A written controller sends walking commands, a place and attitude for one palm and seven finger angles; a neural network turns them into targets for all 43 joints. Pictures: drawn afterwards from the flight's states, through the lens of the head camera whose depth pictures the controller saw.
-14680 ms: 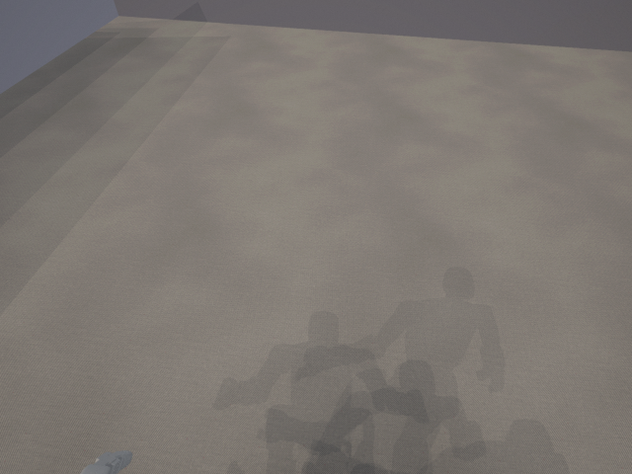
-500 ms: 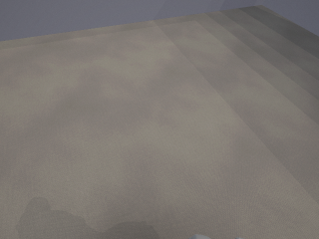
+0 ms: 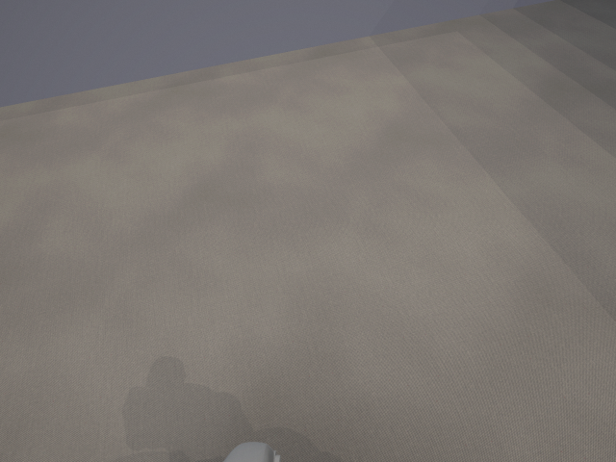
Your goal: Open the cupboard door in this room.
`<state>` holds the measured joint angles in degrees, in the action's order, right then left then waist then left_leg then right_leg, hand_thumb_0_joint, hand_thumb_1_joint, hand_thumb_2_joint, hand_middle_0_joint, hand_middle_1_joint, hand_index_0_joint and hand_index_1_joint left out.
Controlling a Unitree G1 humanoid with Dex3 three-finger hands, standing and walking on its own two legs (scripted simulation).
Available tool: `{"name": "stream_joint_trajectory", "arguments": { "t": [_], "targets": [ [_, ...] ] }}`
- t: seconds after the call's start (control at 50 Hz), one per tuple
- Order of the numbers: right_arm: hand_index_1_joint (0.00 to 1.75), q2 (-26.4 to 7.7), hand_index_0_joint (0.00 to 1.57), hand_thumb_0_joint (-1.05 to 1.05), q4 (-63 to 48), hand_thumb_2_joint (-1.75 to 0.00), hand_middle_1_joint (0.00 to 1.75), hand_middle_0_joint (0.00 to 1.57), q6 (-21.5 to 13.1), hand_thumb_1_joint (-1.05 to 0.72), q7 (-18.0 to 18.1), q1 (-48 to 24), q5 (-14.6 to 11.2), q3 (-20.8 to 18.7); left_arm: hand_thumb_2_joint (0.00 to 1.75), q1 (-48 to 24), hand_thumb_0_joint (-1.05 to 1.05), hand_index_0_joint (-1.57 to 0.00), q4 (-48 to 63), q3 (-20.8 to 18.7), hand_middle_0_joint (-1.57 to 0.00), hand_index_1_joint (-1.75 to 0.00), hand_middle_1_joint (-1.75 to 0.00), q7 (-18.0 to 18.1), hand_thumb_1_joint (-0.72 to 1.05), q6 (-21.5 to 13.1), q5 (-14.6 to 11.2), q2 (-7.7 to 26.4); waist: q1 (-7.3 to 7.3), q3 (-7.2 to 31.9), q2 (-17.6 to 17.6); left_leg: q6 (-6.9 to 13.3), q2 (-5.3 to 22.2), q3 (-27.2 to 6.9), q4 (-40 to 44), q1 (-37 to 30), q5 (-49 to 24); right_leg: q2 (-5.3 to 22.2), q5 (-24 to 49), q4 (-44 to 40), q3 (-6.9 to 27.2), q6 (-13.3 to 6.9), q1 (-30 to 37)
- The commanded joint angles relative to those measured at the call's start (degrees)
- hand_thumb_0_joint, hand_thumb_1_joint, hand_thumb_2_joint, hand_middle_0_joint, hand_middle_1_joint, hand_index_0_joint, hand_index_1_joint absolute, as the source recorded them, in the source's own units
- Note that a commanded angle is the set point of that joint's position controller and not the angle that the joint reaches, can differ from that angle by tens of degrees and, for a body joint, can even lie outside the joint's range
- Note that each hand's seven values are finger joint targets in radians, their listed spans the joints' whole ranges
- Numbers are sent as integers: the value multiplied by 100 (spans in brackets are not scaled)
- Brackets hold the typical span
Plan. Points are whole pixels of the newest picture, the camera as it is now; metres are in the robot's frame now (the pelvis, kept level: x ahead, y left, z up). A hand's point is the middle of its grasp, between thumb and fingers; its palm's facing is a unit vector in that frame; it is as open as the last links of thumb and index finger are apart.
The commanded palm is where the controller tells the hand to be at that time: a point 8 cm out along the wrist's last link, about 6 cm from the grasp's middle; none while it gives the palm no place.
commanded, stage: turn or walk to find it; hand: left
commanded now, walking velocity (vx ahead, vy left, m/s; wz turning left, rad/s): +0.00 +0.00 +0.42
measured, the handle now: out of the picture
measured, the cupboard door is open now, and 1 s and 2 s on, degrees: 0 0 0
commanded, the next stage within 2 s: none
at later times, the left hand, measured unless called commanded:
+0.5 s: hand out of the picture +0.01 +0.28 -0.17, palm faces +0.25 -0.94 -0.24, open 7.4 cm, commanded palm none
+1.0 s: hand out of the picture -0.03 +0.19 -0.15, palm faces +0.42 -0.87 -0.26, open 7.4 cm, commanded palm none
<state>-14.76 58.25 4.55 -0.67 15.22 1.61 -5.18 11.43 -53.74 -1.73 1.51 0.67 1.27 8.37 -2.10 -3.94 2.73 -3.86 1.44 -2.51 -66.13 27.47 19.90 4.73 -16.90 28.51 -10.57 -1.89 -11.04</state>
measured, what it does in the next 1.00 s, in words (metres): steps on the spot, turning left: left foot, then right foot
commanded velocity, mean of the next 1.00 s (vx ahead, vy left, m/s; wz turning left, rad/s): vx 0.00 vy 0.00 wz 0.42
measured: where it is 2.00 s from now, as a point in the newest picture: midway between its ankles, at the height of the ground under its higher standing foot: outside the picture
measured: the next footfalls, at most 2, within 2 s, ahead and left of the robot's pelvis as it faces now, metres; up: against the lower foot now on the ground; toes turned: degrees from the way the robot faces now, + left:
left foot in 0.24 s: +0.01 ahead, +0.15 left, +0.00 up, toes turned +11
right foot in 0.74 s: +0.06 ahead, -0.08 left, +0.00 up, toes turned +14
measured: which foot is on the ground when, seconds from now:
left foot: up 0.00-0.22, down 0.24-0.74, up 0.76-1.00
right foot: down 0.00-0.24, up 0.26-0.72, down 0.74-1.00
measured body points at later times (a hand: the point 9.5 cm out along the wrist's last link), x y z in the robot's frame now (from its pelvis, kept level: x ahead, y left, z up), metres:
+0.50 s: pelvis -0.01 +0.05 +0.00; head +0.02 +0.08 +0.45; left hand -0.01 +0.32 -0.15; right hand +0.14 -0.17 -0.13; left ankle -0.03 +0.14 -0.74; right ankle +0.00 -0.11 -0.66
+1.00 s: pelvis -0.02 -0.01 +0.00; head +0.02 -0.02 +0.45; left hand -0.06 +0.24 -0.13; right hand +0.11 -0.24 -0.16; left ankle -0.12 +0.12 -0.65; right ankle +0.03 -0.09 -0.74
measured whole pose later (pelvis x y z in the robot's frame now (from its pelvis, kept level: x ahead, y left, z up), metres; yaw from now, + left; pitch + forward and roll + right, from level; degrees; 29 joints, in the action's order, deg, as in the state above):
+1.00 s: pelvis -0.02 -0.01 +0.00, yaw +26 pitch -1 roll +2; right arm -14.7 57.8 4.6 -0.8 14.6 1.5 -5.1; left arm 12.0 -53.8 -1.6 1.4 0.9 1.5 8.9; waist -1.5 -4.1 2.2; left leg -3.6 1.8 -1.8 -64.5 26.3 21.2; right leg 5.4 -15.5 29.0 -11.1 -1.5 -12.3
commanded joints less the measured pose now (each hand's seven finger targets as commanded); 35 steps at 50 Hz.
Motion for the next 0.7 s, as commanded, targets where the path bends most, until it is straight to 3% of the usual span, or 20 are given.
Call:
{"name": "stream_joint_trajectory", "arguments": {
  "t": [0.0, 0.1, 0.14, 0.16, 0.18, 0.2, 0.22, 0.24, 0.26, 0.28, 0.3, 0.34, 0.38, 0.5, 0.56, 0.62, 0.66, 0.68],
  "targets": [
    [30, -193, 20, 0, -497, -90, 30, 20, -133, -90, -3, -537, -47, 4, 90, 401, 0, -20, 241, -315, -20, -30, -30, 59, 90, -144, 21, 1236, 404, 192, -1237, -69, 109, 217, 726, 343, 449, 1545, 2121, -973, 943, -538, 598],
    [30, -91, 20, 0, -593, -90, 30, 20, -246, -90, 15, -803, -117, 120, 90, 625, 0, -20, 83, -385, -20, -30, -30, 35, 90, -96, 55, 1482, 574, 529, -1473, 53, 26, 620, 2261, -315, 755, 1645, 3246, -429, 786, -646, 963],
    [30, -113, 20, 0, -558, -90, 30, 20, -281, -90, 28, -644, -121, 125, 90, 569, 0, -20, 51, -392, -20, -30, -30, 29, 90, -76, 47, 1560, 452, 654, -1456, 104, -51, 779, 2949, -718, 353, 1603, 3385, -156, 625, -495, 918],
    [30, -155, 20, 0, -523, -90, 30, 20, -301, -90, 29, -479, -115, 120, 90, 453, 0, -20, 50, -393, -20, -30, -30, 25, 90, -67, 21, 1560, 323, 723, -1425, 136, -52, 813, 3438, -1086, -130, 1530, 3178, 43, 484, -345, 771],
    [30, -278, 20, 0, -464, -90, 30, 20, -336, -90, 21, -253, -103, 91, 90, 335, 0, -20, 71, -392, -20, -30, -30, 19, 90, -38, -26, 1522, 150, 789, -1153, 194, 21, 776, 4101, -1737, -914, 1423, 2642, 395, 236, -95, 337],
    [30, -662, 20, 0, -454, -90, 30, 20, -403, -90, 19, -40, -75, 15, 90, 346, 0, -20, 156, -363, -20, -30, -30, 7, 90, 0, -61, 1291, 29, 1021, -93, 440, 695, -141, 4559, -2618, -2051, 1004, 1458, 1340, 3, 228, -512],
    [30, -1202, 20, 0, -447, -90, 30, 20, -418, -90, 61, 173, -51, -114, 90, 268, 0, -20, 366, -237, -20, -30, -30, -19, 90, 35, -85, 886, -86, 877, 1508, 1128, 2037, -1770, 4585, -3145, -4350, 280, -1769, 2391, -36, 626, -1991],
    [30, -1310, 20, 0, -340, -90, 30, 20, -349, -90, 88, 351, -55, -119, 90, -27, 0, -20, 432, -204, -20, -30, -30, 22, 90, 109, -42, 964, -212, 887, 1090, 1541, 2307, -1566, 4532, -2724, -4477, 256, -2184, 3034, 491, 557, -1805],
    [30, -1099, 20, 0, -320, -90, 30, 20, -365, -90, 148, 180, -35, -61, 90, -231, 0, -20, 359, -226, -20, -30, -30, 39, 90, 169, -26, 974, -180, 643, 1247, 1455, 1946, -1366, 4666, -2283, -3965, 316, -1884, 3221, 798, 533, -1784],
    [30, -945, 20, 0, -418, -90, 30, 20, -366, -90, 193, -158, -26, -33, 90, -246, 0, -20, 311, -262, -20, -30, -30, 5, 90, 172, -43, 1015, -57, 462, 1271, 1458, 1728, -1294, 4643, -2244, -3740, 299, -1539, 3404, 846, 545, -1988],
    [30, -845, 20, 0, -517, -90, 30, 20, -373, -90, 206, -408, -33, 14, 90, -223, 0, -20, 259, -274, -20, -30, -30, -40, 90, 153, -40, 1065, 33, 321, 1002, 1382, 1555, -1094, 4598, -2134, -3692, 285, -1192, 3517, 874, 559, -2023],
    [30, -782, 20, 0, -564, -90, 30, 20, -426, -90, 215, -497, -46, 42, 90, -27, 0, -20, 128, -266, -20, -30, -30, -80, 90, 114, -38, 1013, 142, 476, 618, 1274, 1283, -758, 4479, -2441, -4222, 179, -845, 3575, 848, 630, -2046],
    [30, -815, 20, 0, -563, -90, 30, 20, -454, -90, 212, -366, -65, 29, 90, -10, 0, -20, 136, -249, -20, -30, -30, -73, 90, 100, -50, 1002, 128, 682, 371, 1267, 1232, -721, 4437, -2697, -4473, 141, -699, 3490, 883, 687, -2052],
    [30, -807, 20, 0, -581, -90, 30, 20, -422, -90, 171, -198, -40, -25, 90, -311, 0, -20, 335, -220, -20, -30, -30, -39, 90, 122, -56, 961, 48, 567, 481, 1381, 1240, -1070, 4511, -2466, -3945, 68, -754, 2824, 931, 751, -1868],
    [30, -823, 20, 0, -626, -90, 30, 20, -378, -90, 154, -285, -10, -57, 90, -461, 0, -20, 441, -207, -20, -30, -30, -36, 90, 120, -76, 887, 38, 436, 610, 1372, 1160, -1288, 4513, -1986, -3449, -59, -868, 2108, 865, 699, -1395],
    [30, -826, 20, 0, -677, -90, 30, 20, -347, -90, 142, -440, 3, -75, 90, -207, 0, -20, 415, -206, -20, -30, -30, -31, 90, 67, -104, 876, 155, 511, 775, 1311, 1041, -1509, 4337, -1624, -3289, -225, -660, 1157, 786, 620, -746],
    [30, -776, 20, 0, -704, -90, 30, 20, -333, -90, 131, -506, -29, -88, 90, 140, 0, -20, 322, -236, -20, -30, -30, -21, 90, 8, -103, 920, 352, 624, 504, 1100, 815, -1472, 4057, -1150, -2703, -263, 245, 136, 700, 582, 80],
    [30, -654, 20, 0, -715, -90, 30, 20, -341, -90, 115, -466, -71, -82, 90, 336, 0, -20, 285, -265, -20, -30, -30, -7, 90, -50, -82, 1069, 427, 750, 186, 850, 539, -1316, 3714, -801, -2060, -34, 747, -579, 862, 549, 678]
  ]
}}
